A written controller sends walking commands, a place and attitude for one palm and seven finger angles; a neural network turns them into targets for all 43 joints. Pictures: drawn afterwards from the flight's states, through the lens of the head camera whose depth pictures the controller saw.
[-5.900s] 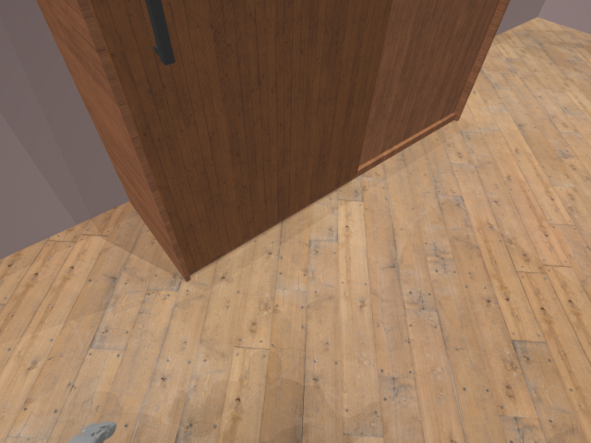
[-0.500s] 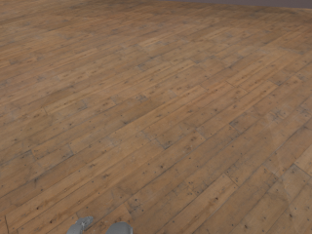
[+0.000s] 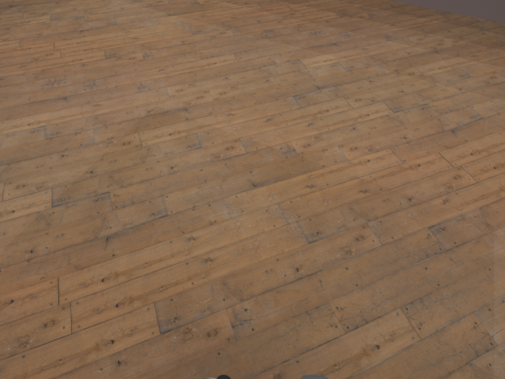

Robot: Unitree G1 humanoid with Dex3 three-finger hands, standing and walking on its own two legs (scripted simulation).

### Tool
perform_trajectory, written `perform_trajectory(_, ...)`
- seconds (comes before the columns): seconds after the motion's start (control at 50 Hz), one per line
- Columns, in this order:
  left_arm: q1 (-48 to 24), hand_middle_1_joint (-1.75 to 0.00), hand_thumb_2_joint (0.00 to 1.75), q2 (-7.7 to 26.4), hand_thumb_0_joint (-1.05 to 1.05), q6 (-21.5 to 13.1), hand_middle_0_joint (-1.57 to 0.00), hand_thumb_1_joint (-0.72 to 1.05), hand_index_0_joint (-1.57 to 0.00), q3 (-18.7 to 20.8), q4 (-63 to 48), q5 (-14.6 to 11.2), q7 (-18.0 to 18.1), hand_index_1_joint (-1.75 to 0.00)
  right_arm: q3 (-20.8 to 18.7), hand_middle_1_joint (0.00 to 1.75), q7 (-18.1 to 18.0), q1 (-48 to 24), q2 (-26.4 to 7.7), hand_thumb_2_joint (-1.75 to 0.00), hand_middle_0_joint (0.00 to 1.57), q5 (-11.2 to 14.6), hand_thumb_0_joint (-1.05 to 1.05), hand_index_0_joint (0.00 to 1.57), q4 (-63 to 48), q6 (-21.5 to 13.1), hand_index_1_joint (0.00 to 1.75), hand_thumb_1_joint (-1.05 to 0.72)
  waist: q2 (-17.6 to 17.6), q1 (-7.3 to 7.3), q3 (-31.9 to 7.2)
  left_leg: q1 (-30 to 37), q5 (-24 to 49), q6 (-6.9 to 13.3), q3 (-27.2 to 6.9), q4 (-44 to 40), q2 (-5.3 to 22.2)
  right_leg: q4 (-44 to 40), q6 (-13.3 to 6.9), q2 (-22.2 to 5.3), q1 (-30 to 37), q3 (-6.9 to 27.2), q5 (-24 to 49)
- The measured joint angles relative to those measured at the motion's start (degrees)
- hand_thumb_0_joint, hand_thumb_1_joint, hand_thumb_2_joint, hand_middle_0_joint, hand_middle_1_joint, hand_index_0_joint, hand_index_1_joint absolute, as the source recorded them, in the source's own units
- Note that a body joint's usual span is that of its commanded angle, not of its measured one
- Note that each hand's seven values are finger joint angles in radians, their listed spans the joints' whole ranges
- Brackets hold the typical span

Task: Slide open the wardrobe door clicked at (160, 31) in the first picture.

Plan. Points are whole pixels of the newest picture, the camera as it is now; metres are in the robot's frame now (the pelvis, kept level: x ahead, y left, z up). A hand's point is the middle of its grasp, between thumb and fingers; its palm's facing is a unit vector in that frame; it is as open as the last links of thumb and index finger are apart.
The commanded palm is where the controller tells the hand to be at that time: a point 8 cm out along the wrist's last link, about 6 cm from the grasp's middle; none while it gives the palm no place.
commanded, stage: turn to face it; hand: left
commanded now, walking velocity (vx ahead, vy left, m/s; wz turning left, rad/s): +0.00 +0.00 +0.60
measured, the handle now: out of the picture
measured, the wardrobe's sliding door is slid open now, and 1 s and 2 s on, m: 0.00 0.00 0.00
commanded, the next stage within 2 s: none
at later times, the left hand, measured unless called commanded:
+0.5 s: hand out of the picture -0.06 +0.14 -0.15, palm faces +0.38 -0.88 -0.28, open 7.3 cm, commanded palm none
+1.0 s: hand out of the picture -0.10 +0.19 -0.16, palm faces +0.61 -0.75 -0.27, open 7.4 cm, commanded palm none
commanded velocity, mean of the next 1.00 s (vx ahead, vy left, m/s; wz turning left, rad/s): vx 0.00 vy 0.00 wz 0.60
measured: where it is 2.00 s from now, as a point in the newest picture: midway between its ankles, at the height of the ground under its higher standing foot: outside the picture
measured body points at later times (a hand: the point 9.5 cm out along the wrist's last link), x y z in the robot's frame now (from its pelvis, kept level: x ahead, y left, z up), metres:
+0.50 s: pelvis -0.04 -0.07 +0.00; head +0.00 -0.08 +0.45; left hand -0.08 +0.18 -0.13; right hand +0.13 -0.30 -0.15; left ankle -0.11 +0.09 -0.67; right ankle -0.02 -0.15 -0.74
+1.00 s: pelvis -0.06 -0.04 +0.00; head -0.03 -0.01 +0.45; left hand -0.13 +0.23 -0.14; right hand +0.16 -0.19 -0.14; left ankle -0.12 +0.05 -0.74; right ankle +0.03 -0.17 -0.69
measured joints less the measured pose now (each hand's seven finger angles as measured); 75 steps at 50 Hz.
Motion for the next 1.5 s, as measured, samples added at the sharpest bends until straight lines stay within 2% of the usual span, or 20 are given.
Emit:
perform_trajectory(0.1, -2.08, -0.3, 0.9, -1.04, 0.01, -0.8, -0.2, 0.91, -0.2, -0.77, -2.12, -0.52, -0.07, -0.29, -1.09, 0.3, 0.36, -0.1, -2.02, -0.9, 0.21, -0.1, 0.0, 0.2, -0.06, 1.37, 0.3, -0.9, 1.64, -0.63, -0.75, -1.68, 1.27, -2.04, -4.19, 1.01, -1.43, -13.5, -0.82, 1.6, 5.6, -0.36, 2.33)
perform_trajectory(0.14, -2.14, -0.3, 0.9, -1.95, 0.01, -1.67, -0.2, 0.91, -0.2, -1.21, -2.92, -0.23, -0.05, -0.29, -1.85, 0.3, 0.51, -0.22, -3.04, -0.9, 0.21, 0.2, 0.01, 0.2, -0.07, 2.14, 0.3, -0.9, 2.72, -0.4, -1.2, -3.25, -2.03, -2.9, -5.59, 4.51, -1.89, -20.07, -3.29, 2.04, 8.58, -1.85, 7.91)
perform_trajectory(0.2, -0.92, -0.3, 0.9, -3.31, 0.01, -1.82, -0.2, 0.91, -0.2, -2.34, -3.66, 0.23, 0.13, -0.29, -2.73, 0.3, 0.79, -0.3, -4.23, -0.9, 0.21, -0.16, 0.01, 0.2, 0.33, 3.22, 0.3, -0.91, 2.74, 0.06, -2.55, -8.28, -14.17, -3.51, -2.21, 21.19, -2.38, -20.62, -5.65, 0.5, 10.06, -4.29, 8.36)
perform_trajectory(0.26, 0.45, -0.3, 0.9, -3.89, 0.01, -1.91, -0.2, 0.91, -0.2, -2.71, -3.52, 0.3, 0.29, -0.29, -3.02, 0.3, 1.42, -1.17, -4.98, -0.9, 0.2, -0.38, 0.01, 0.2, -0.27, 3.35, 0.3, -0.91, 1.47, 0.21, -2.92, -11.23, -13.45, -4.29, 1.16, 34.81, -0.76, -23.35, -5.94, -1.19, 11.91, -5.62, 9.43)
perform_trajectory(0.34, 1.05, -0.3, 0.9, -4.35, 0.01, -2.49, -0.2, 0.91, -0.2, -3.4, -3.44, 0.32, 0.05, -0.29, -3.09, 0.3, 1.74, -2.11, -5.59, -0.9, 0.2, -0.25, 0.01, 0.2, -1.1, 3.07, 0.3, -0.91, 0.74, -0.06, -1.7, -11.39, -10.7, -5.86, 2.25, 41.2, 2.07, -24.74, -6.26, -2.56, 12.88, -8.81, 10.25)
perform_trajectory(0.5, 3.57, -0.3, 0.9, -3.61, 0.01, -2.98, -0.2, 0.92, -0.2, -3.33, -3.08, 0.92, 0.0, -0.3, -2.08, 0.3, 1.74, -5.22, -5.46, -0.9, 0.2, 0.0, 0.01, 0.19, -0.38, 4.06, 0.3, -0.91, -0.27, 2.34, 0.76, -5.31, -15.24, -6.81, 4.41, 31.34, 4.5, -23.17, -6.11, -4.86, 11.79, -14.86, 9.42)
perform_trajectory(0.6, 5.14, -0.3, 0.9, -1.36, 0.01, -2.13, -0.2, 0.91, -0.2, -2.49, -1.74, 1.2, -0.17, -0.3, -0.85, 0.3, 1.75, -8.26, -4.3, -0.9, 0.2, 0.53, 0.01, 0.19, -1.79, 2.97, 0.3, -0.91, -1.63, 3.95, 1.88, 0.22, -16.78, -5.38, 7.83, 18.72, 3.91, -19.98, -4.83, -6.96, 10.08, -17.99, 8.08)
perform_trajectory(0.64, 5.81, -0.3, 0.9, -0.2, 0.01, -1.78, -0.2, 0.91, -0.2, -1.96, -1.24, 1.0, -0.25, -0.3, -0.37, 0.3, 1.85, -8.89, -3.87, -0.9, 0.2, 0.6, 0.01, 0.2, -2.75, 2.13, 0.3, -0.91, -2.28, 4.29, 1.71, 3.79, -12.23, -4.55, 9.11, 10.46, 3.36, -17.07, -3.89, -8.12, 8.99, -19.23, 6.69)
perform_trajectory(0.66, 6.31, -0.3, 0.9, 0.34, 0.01, -1.51, -0.2, 0.91, -0.2, -1.66, -1.15, 0.75, -0.35, -0.3, -0.18, 0.3, 1.92, -9.0, -3.87, -0.9, 0.2, 0.53, 0.01, 0.2, -3.33, 1.47, 0.3, -0.91, -2.37, 4.27, 1.32, 5.12, -8.24, -3.13, 8.89, 6.97, 3.17, -14.05, -3.24, -8.73, 7.61, -19.23, 5.6)
perform_trajectory(0.72, 5.36, -0.3, 0.9, 2.2, 0.01, 0.5, -0.2, 0.91, -0.2, -0.92, -0.32, 0.58, -0.23, -0.29, 0.43, 0.3, 1.67, -9.52, -2.57, -0.9, 0.2, 0.6, 0.01, 0.2, -3.72, 0.21, 0.3, -0.91, -4.22, 4.61, 1.7, 4.39, -10.84, 0.09, 8.02, 9.19, 1.69, 1.09, -0.54, -7.57, 1.4, -10.69, -3.89)
perform_trajectory(0.76, 4.47, -0.3, 0.9, 2.56, 0.01, 1.04, -0.2, 0.91, -0.2, -0.56, -0.12, 0.59, -0.28, -0.29, 0.78, 0.3, 1.27, -8.89, -2.05, -0.9, 0.2, 0.45, 0.0, 0.2, -3.72, 0.07, 0.3, -0.91, -3.98, 4.3, 1.15, 4.95, -11.02, 0.54, 6.68, 7.94, 1.56, 8.15, 0.32, -5.99, -1.77, -7.41, -3.0)
perform_trajectory(0.82, 2.66, -0.3, 0.9, 2.47, 0.01, 0.65, -0.2, 0.91, -0.2, -0.5, -1.05, 0.51, -0.74, -0.29, 1.05, 0.3, 0.85, -7.99, -1.75, -0.9, 0.21, 0.39, 0.0, 0.2, -3.37, 0.24, 0.3, -0.9, -3.35, 3.72, 0.92, 6.04, -8.82, 0.45, 4.57, 4.81, 1.01, 12.02, 1.14, -4.92, -4.47, -4.24, 1.41)
perform_trajectory(0.98, -1.87, -0.3, 0.9, 0.89, 0.01, -0.03, -0.2, 0.91, -0.2, -1.11, -4.19, 0.24, -0.73, -0.29, 0.59, 0.3, 0.87, -4.91, -1.68, -0.9, 0.21, 0.19, 0.0, 0.2, -2.69, 0.54, 0.3, -0.9, -1.82, 1.45, 0.33, 5.81, -6.11, 0.18, 0.12, 1.8, -0.83, 3.67, 1.99, -2.86, -3.23, -0.8, 2.89)
perform_trajectory(1.06, -3.88, -0.3, 0.9, -0.29, 0.01, -0.61, -0.2, 0.91, -0.2, -1.66, -5.66, -0.13, -0.61, -0.29, -0.06, 0.3, 0.82, -3.19, -2.24, -0.9, 0.21, -0.03, 0.0, 0.2, -2.3, 0.97, 0.3, -0.9, -0.33, -0.1, 0.36, 4.03, -6.28, -0.95, -2.49, 3.39, -1.57, -6.81, 1.4, -0.68, 1.16, -0.93, 2.15)
perform_trajectory(1.1, -4.22, -0.3, 0.9, -0.84, 0.01, -1.46, -0.2, 0.91, -0.2, -2.09, -6.57, -0.34, -0.62, -0.29, -0.49, 0.3, 0.78, -2.17, -2.72, -0.9, 0.21, 0.15, 0.01, 0.2, -2.07, 1.27, 0.3, -0.9, 0.45, -0.51, 0.08, 2.51, -7.07, -1.86, -3.86, 5.54, -2.16, -15.88, 1.04, 0.27, 5.17, -1.57, 6.62)
perform_trajectory(1.14, -4.37, -0.3, 0.9, -1.99, 0.01, -2.62, -0.2, 0.91, -0.2, -2.67, -6.93, 0.06, -0.45, -0.29, -1.22, 0.3, 0.74, -1.67, -3.74, -0.9, 0.21, 0.53, 0.01, 0.2, -1.53, 1.7, 0.3, -0.9, 2.47, -0.54, 0.32, -0.09, -12.46, -2.79, -4.76, 11.85, -2.06, -18.47, -2.24, 0.96, 6.57, -3.3, 8.93)
perform_trajectory(1.2, -3.33, -0.3, 0.9, -3.12, 0.01, -2.98, -0.2, 0.91, -0.2, -3.53, -7.17, 0.3, -0.29, -0.29, -1.96, 0.3, 0.89, -1.09, -4.51, -0.9, 0.21, 0.26, 0.01, 0.2, -0.72, 2.67, 0.3, -0.9, 2.73, -0.76, 0.23, -5.72, -19.5, -3.61, -1.45, 29.18, -2.31, -18.69, -5.45, -0.66, 8.05, -5.54, 7.95)
perform_trajectory(1.28, -1.55, -0.3, 0.9, -3.68, 0.01, -2.62, -0.2, 0.91, -0.2, -3.76, -6.39, 0.33, -0.05, -0.29, -2.31, 0.3, 1.74, -1.04, -5.04, -0.9, 0.2, -0.01, 0.01, 0.2, -0.26, 3.16, 0.3, -0.91, 1.97, -0.85, 0.13, -9.07, -14.82, -5.06, 1.68, 40.94, 0.51, -22.19, -5.71, -2.42, 10.94, -7.99, 9.07)
perform_trajectory(1.38, 0.26, -0.3, 0.9, -3.7, 0.01, -2.81, -0.2, 0.91, -0.2, -3.84, -5.36, 0.56, -0.03, -0.3, -2.11, 0.3, 2.05, -1.97, -5.05, -0.9, 0.2, 0.06, 0.01, 0.2, 0.06, 3.74, 0.3, -0.91, 0.83, -0.19, 0.81, -8.02, -13.73, -6.44, 2.86, 37.89, 3.43, -23.7, -5.57, -4.05, 12.72, -11.59, 9.24)
perform_trajectory(1.5, 2.47, -0.3, 0.9, -2.36, 0.01, -2.35, -0.2, 0.91, -0.2, -3.2, -3.98, 1.02, -0.2, -0.3, -1.33, 0.3, 2.07, -5.3, -4.65, -0.9, 0.2, 0.4, 0.01, 0.2, -0.48, 3.57, 0.3, -0.91, -0.84, 1.8, 2.04, -3.56, -15.82, -6.0, 6.11, 25.15, 4.38, -21.67, -4.53, -6.07, 12.5, -15.58, 7.78)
